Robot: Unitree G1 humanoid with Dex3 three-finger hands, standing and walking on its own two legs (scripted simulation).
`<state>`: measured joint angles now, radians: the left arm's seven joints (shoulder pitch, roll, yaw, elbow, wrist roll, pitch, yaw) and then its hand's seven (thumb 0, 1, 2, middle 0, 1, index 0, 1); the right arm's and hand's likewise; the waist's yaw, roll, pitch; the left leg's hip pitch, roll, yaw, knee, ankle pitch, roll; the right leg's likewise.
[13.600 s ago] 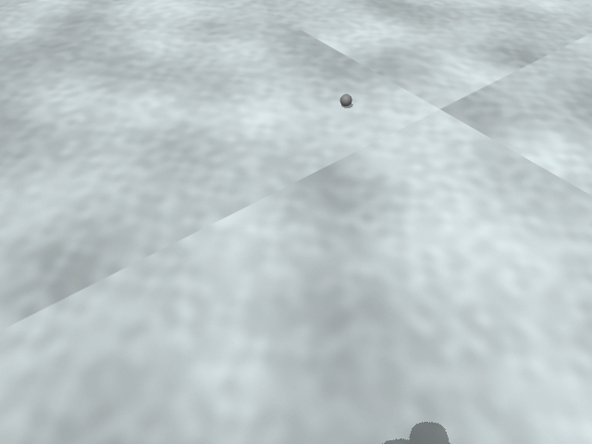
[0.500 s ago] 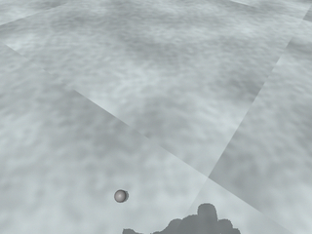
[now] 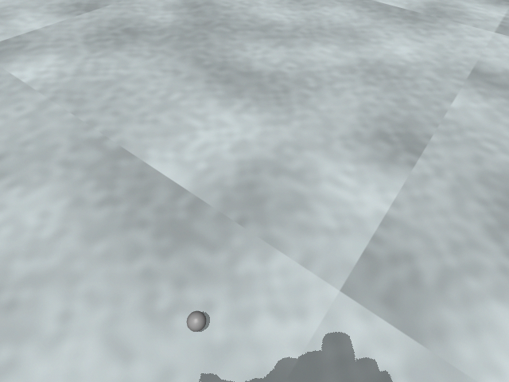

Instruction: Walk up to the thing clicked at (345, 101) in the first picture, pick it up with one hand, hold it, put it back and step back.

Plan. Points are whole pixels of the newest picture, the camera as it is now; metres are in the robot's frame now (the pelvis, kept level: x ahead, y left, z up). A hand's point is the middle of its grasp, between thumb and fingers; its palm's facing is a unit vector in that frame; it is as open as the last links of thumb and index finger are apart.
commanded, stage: stand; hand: left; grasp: from above
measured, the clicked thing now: (196, 321) +0.45 +0.20 -0.75
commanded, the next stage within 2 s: rise first in 0.06 s
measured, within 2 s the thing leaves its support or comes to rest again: neither
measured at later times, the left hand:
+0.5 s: hand out of the picture +0.15 +0.25 -0.18, palm faces -0.06 -0.93 -0.36, open 10.7 cm
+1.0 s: hand out of the picture +0.13 +0.25 -0.23, palm faces -0.16 -0.88 -0.44, open 14.0 cm
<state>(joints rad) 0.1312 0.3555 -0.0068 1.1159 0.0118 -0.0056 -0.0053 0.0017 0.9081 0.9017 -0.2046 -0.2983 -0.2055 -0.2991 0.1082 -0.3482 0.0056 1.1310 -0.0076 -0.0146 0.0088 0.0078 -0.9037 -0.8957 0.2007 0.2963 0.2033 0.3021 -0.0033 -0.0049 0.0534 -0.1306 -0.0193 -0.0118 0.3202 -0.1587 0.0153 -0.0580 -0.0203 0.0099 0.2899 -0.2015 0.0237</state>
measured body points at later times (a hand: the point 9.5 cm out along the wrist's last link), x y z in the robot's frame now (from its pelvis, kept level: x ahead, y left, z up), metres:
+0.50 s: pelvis -0.01 +0.00 -0.03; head +0.05 +0.01 +0.42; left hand +0.15 +0.30 -0.15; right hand +0.09 -0.26 -0.15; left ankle +0.01 +0.11 -0.75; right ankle -0.03 -0.13 -0.75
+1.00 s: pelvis -0.01 +0.00 -0.09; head +0.09 +0.01 +0.35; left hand +0.14 +0.30 -0.20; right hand +0.16 -0.26 -0.18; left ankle +0.01 +0.11 -0.75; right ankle -0.03 -0.13 -0.75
